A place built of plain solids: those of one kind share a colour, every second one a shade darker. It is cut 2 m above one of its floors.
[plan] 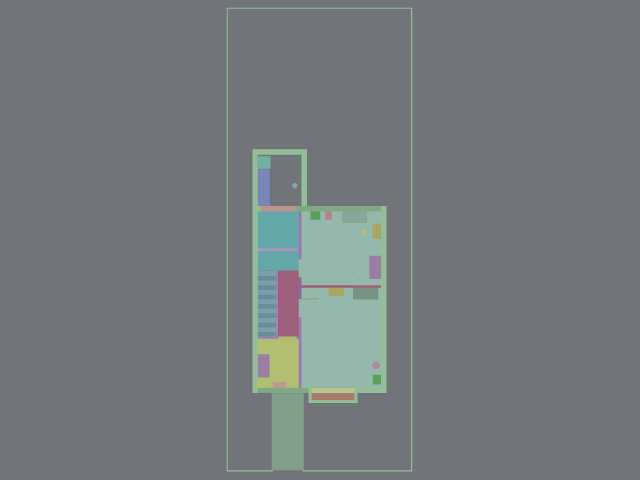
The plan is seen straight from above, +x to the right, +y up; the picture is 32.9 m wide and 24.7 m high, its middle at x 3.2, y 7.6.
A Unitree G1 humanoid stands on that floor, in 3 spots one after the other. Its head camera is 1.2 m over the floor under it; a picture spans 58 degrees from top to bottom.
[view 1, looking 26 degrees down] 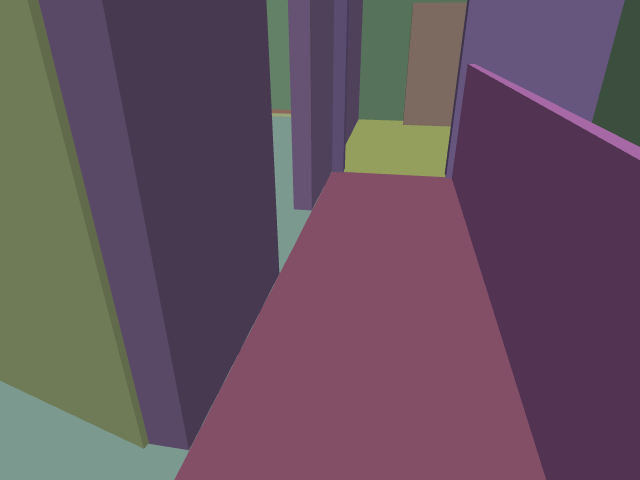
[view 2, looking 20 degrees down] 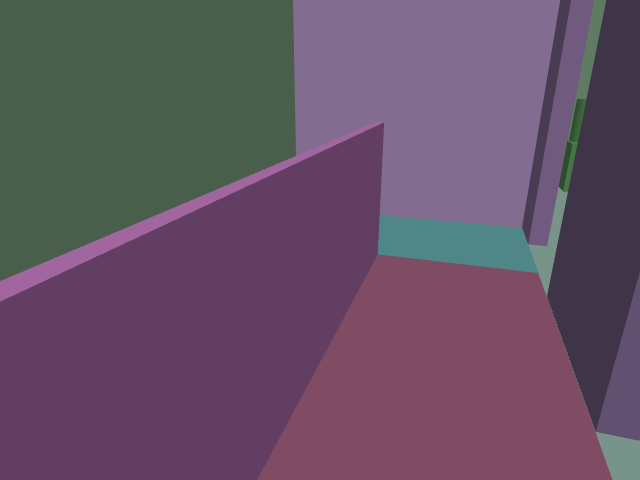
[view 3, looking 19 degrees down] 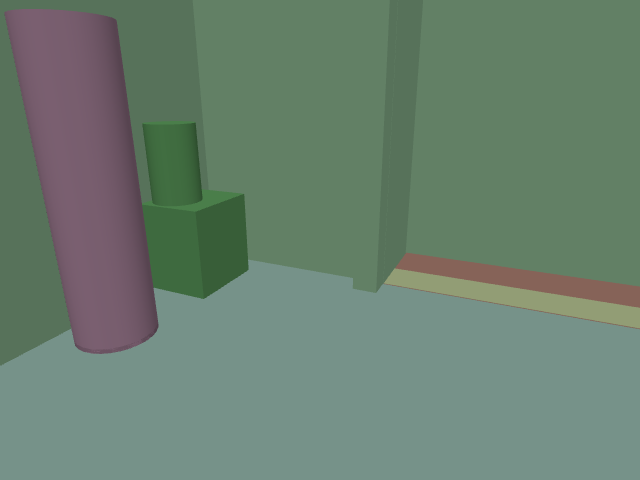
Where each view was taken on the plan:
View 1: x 1.54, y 6.53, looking -80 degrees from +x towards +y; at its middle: upper_floor_landing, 2.74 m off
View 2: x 1.54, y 3.05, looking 108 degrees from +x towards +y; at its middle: well_guard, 1.77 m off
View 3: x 4.30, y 2.55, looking -66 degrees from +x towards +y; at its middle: wall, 2.95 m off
